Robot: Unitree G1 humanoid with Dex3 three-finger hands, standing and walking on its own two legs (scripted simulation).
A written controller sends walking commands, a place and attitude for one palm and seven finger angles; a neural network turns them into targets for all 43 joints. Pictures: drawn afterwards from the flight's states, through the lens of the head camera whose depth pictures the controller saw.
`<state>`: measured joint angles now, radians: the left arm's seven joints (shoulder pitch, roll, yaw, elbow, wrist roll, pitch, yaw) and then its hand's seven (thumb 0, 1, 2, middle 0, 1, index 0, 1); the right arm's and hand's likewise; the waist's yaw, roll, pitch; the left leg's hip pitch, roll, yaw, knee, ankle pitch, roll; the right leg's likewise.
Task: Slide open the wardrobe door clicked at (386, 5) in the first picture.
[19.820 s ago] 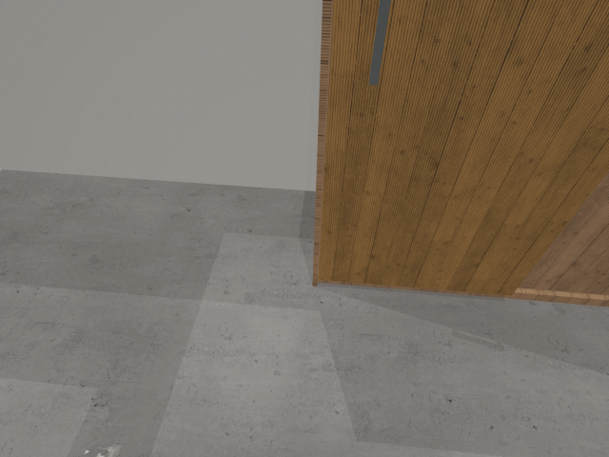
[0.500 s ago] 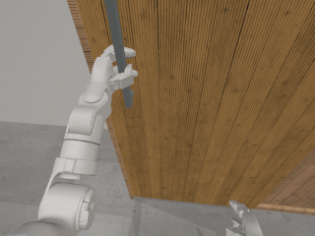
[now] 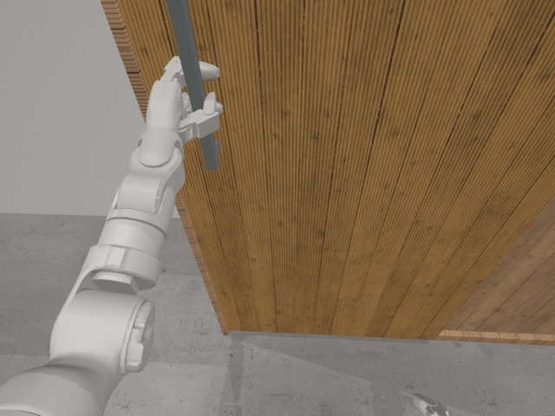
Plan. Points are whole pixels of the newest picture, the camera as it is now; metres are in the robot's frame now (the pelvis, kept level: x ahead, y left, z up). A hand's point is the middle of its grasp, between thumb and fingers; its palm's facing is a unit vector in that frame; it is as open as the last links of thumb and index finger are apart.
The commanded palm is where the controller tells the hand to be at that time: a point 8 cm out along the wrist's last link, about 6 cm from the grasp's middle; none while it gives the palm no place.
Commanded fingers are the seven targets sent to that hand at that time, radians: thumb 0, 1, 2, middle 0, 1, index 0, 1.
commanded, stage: step sideways, sliding the door along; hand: left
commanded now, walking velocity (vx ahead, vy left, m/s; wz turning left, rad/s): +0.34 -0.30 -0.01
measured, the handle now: (195, 64) +0.50 +0.15 +0.27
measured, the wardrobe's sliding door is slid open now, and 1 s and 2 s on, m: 0.00 0.04 0.16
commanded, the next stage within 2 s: none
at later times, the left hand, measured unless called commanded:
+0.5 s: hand (225, 117) +0.46 +0.11 +0.22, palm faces +0.30 -0.95 -0.07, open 6.4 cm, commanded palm +0.43 +0.08 +0.22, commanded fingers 0.00 0.90 0.90 -0.45 -1.40 -0.45 -1.40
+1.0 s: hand (250, 114) +0.47 +0.07 +0.21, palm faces +0.50 -0.86 -0.04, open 6.8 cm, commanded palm +0.43 +0.01 +0.21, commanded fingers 0.00 0.90 0.90 -0.45 -1.40 -0.45 -1.40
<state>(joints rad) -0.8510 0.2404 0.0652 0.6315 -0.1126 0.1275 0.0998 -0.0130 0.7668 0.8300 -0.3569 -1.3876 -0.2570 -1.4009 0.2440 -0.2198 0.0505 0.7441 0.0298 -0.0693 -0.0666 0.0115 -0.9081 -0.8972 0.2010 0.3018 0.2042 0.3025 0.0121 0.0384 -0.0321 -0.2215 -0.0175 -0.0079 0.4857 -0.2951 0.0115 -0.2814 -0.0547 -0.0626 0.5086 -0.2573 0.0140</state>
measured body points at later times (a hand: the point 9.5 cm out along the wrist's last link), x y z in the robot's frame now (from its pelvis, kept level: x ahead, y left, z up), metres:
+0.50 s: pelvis +0.05 -0.10 -0.01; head +0.16 -0.09 +0.43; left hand +0.44 +0.15 +0.22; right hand +0.30 -0.29 -0.12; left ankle +0.01 +0.05 -0.74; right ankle +0.06 -0.22 -0.67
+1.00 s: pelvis +0.16 -0.17 +0.00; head +0.27 -0.14 +0.43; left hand +0.44 +0.12 +0.21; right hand +0.41 -0.34 -0.11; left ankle +0.06 -0.09 -0.73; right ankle +0.19 -0.33 -0.67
